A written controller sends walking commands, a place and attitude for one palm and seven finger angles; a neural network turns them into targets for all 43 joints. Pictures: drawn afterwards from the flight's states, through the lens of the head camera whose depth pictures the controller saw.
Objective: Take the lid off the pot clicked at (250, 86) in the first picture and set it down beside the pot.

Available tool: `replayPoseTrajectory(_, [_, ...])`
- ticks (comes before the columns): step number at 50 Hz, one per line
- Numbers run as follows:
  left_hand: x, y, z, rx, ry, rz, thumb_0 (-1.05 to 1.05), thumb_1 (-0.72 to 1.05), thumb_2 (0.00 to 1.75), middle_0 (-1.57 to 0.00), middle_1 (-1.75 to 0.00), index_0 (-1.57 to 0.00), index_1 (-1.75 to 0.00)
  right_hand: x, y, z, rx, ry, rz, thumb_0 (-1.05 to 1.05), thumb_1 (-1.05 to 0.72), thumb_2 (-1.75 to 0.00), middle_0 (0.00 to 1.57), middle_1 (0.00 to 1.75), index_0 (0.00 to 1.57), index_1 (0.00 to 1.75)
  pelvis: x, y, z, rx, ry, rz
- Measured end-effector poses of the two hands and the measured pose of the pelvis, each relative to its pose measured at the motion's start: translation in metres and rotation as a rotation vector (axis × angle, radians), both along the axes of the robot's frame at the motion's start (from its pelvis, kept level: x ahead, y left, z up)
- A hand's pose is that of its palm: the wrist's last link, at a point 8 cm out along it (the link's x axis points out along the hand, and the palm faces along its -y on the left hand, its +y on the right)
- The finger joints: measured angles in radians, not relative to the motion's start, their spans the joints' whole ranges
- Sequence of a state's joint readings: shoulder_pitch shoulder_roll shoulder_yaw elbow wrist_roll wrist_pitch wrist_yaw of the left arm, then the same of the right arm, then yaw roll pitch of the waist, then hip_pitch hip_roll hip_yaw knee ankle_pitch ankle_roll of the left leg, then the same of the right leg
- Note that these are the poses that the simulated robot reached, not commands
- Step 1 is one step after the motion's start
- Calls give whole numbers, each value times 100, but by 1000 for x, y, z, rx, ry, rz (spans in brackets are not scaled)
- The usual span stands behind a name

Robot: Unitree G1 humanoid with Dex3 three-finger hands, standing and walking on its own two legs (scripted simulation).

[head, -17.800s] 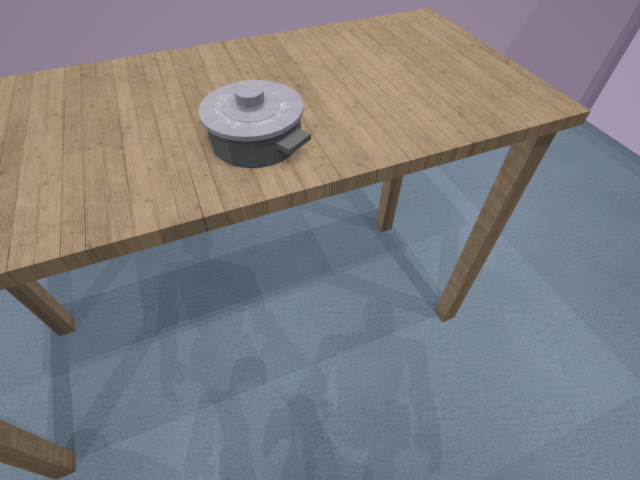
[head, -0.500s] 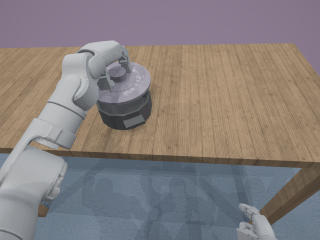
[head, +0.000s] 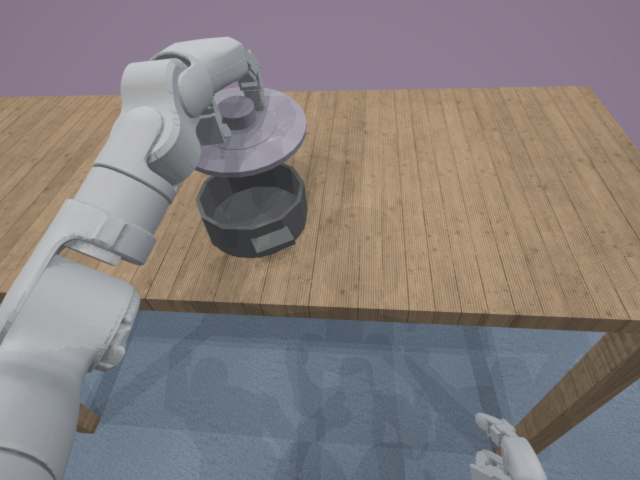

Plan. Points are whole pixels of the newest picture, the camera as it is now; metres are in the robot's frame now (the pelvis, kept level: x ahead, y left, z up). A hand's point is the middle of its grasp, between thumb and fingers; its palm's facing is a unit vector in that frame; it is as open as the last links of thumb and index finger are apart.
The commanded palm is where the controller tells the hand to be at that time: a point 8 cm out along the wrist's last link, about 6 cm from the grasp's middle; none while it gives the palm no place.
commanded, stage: lift the lid straight up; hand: left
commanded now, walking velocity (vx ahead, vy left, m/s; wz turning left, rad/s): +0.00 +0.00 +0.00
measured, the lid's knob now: (236, 112) +0.48 +0.11 +0.24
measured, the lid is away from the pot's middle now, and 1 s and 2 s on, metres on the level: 0.01 0.03 0.16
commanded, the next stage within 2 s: move the lid sideways beside the pot in 0.66 s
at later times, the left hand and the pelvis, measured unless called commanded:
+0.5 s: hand (196, 82) +0.45 +0.14 +0.29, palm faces -0.12 -0.08 -0.99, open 7.9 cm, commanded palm +0.43 +0.15 +0.37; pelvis +0.01 +0.00 +0.00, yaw +0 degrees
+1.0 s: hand (183, 78) +0.45 +0.15 +0.30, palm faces -0.11 -0.07 -0.99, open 7.9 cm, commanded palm +0.42 +0.17 +0.37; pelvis +0.01 +0.01 +0.00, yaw +0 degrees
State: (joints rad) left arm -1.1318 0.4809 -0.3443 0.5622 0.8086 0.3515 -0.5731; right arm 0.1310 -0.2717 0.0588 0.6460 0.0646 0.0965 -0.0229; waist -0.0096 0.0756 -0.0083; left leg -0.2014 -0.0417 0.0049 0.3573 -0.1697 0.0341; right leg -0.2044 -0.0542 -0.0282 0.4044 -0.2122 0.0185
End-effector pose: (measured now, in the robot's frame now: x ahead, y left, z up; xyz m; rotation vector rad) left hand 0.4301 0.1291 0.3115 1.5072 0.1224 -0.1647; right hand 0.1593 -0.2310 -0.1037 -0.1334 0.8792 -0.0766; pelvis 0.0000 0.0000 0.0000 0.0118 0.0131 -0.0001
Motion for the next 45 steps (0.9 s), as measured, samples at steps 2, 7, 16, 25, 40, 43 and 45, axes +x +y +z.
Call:
replayPoseTrajectory(2, [3, -1, 3, -6, -3, 4, 12, 27, 95, -114, -113, -59, -82, -2, -1, -1, 1, 4, -6, 1, -90, -90, 20, 30, 20, 30, 0, 0, 0, 0, 4, -3])
replayPoseTrajectory(7, [6, -2, 13, -7, -28, 2, 12, 27, 94, -114, -113, -58, -82, -6, -5, -2, 0, 6, -21, 1, -90, -90, 20, 30, 20, 30, 3, 0, 0, 1, 9, -9])
replayPoseTrajectory(16, [7, 3, 24, -20, -42, 22, 12, 27, 95, -114, -113, -58, -82, -2, -11, 0, -12, 13, -25, 1, -90, -90, 20, 30, 20, 30, 6, 0, 1, 0, 12, -11])
replayPoseTrajectory(25, [7, 17, 36, -10, -63, 60, 12, 27, 94, -114, -113, -59, -82, 7, -10, 5, -22, -9, -14, 1, -90, -90, 20, 30, 20, 30, 7, 1, 1, -1, 18, -6])
replayPoseTrajectory(40, [5, 19, 38, -18, -60, 59, 12, 27, 95, -114, -113, -59, -82, 18, 6, 6, 0, -17, 18, 1, -90, -90, 20, 30, 20, 30, 8, 6, 0, -2, 21, 0])
replayPoseTrajectory(43, [3, 18, 39, 0, -74, 48, 12, 26, 95, -114, -113, -59, -82, 17, 8, 5, 3, -17, 19, 1, -90, -90, 20, 30, 20, 30, 8, 7, 0, -2, 23, -2])
replayPoseTrajectory(45, [4, 19, 40, 7, -77, 51, 12, 26, 94, -114, -113, -59, -82, 16, 8, 5, 3, -12, 18, 1, -90, -90, 20, 30, 20, 30, 7, 7, 0, -2, 23, -3])
